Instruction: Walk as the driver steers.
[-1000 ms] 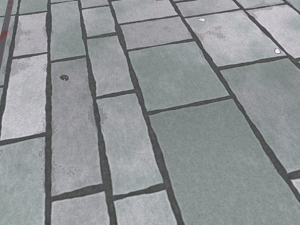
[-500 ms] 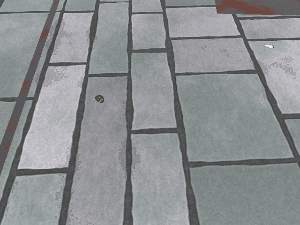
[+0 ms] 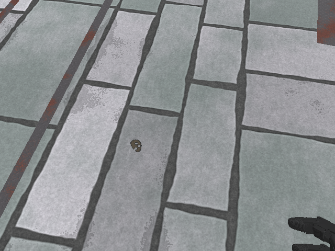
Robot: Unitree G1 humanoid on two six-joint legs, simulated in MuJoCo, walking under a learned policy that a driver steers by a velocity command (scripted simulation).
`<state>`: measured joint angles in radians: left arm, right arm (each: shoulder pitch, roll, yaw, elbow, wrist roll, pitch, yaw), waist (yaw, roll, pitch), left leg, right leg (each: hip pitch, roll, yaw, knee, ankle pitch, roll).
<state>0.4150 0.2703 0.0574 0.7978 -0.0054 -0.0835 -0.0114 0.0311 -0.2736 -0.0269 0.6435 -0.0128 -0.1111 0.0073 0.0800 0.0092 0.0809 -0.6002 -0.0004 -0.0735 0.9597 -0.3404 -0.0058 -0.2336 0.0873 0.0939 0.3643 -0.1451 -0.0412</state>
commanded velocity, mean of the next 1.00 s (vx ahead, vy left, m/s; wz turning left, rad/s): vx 0.09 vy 0.00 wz -0.49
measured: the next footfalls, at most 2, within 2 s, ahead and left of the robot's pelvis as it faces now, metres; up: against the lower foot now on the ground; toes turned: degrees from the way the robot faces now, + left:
left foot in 0.16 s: +0.29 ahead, +0.11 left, +0.00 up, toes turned -15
right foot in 0.58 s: +0.15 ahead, -0.13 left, +0.00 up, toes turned -35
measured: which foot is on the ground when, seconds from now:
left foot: up 0.00-0.14, down 0.16-0.58, up 0.60-1.00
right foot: down 0.00-0.14, up 0.16-0.56, down 0.58-1.00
